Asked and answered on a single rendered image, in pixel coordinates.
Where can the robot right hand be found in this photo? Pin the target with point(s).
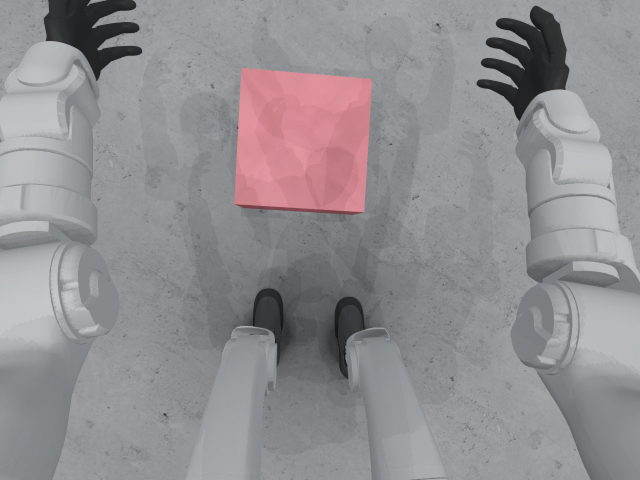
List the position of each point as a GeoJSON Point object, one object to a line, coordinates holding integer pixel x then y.
{"type": "Point", "coordinates": [544, 62]}

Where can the right robot foot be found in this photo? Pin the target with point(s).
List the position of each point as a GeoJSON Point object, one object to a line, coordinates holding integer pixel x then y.
{"type": "Point", "coordinates": [349, 319]}

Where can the robot right forearm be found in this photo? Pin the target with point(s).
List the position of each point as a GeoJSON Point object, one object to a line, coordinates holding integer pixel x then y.
{"type": "Point", "coordinates": [575, 235]}

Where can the robot right shin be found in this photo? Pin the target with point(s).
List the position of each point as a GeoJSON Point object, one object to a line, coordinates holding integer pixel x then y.
{"type": "Point", "coordinates": [368, 333]}

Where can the robot right upper arm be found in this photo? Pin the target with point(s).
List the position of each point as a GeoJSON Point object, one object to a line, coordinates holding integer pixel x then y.
{"type": "Point", "coordinates": [584, 343]}

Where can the carton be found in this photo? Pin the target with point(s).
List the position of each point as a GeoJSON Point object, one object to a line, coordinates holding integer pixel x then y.
{"type": "Point", "coordinates": [302, 142]}

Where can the robot left hand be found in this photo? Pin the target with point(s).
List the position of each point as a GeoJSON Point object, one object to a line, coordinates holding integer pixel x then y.
{"type": "Point", "coordinates": [71, 22]}

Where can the robot left forearm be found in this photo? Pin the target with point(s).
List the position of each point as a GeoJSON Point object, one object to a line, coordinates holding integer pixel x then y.
{"type": "Point", "coordinates": [46, 149]}

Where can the robot left upper arm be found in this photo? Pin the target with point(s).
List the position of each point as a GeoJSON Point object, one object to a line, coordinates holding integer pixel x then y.
{"type": "Point", "coordinates": [55, 300]}

